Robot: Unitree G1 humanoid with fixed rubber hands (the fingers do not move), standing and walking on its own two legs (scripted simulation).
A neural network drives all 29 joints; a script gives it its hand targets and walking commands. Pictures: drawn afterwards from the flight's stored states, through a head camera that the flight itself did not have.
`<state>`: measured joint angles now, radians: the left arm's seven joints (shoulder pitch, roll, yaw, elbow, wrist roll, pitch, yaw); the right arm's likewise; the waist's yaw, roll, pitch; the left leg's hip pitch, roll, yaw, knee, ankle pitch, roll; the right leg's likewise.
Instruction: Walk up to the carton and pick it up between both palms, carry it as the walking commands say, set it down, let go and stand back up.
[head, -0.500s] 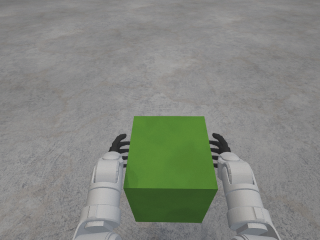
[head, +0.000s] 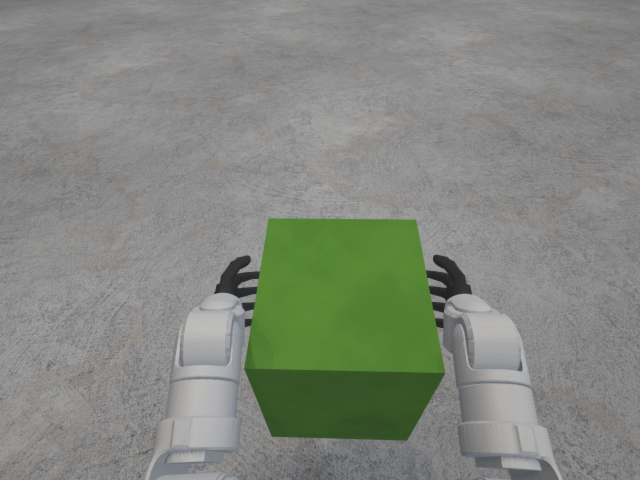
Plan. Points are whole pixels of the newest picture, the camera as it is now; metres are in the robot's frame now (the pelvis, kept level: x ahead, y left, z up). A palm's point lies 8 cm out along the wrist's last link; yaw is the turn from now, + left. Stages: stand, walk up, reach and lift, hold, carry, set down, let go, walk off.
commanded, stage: carry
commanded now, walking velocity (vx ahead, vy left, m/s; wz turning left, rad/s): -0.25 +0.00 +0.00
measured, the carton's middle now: (340, 333) +0.32 +0.00 +0.00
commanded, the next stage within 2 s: none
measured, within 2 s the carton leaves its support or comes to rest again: neither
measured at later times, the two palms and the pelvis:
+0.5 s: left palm (206, 347) +0.24 +0.15 +0.11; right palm (473, 346) +0.23 -0.14 +0.10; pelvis -0.04 +0.00 -0.01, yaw +1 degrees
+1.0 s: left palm (203, 343) +0.25 +0.16 +0.09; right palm (460, 336) +0.25 -0.13 +0.10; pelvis -0.03 +0.01 +0.00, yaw +1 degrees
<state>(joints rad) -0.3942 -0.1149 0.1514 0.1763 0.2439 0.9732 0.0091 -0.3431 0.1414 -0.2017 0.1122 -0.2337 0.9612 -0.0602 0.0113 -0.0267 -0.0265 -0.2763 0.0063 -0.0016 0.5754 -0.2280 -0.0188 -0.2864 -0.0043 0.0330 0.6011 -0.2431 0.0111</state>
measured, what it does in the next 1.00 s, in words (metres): stands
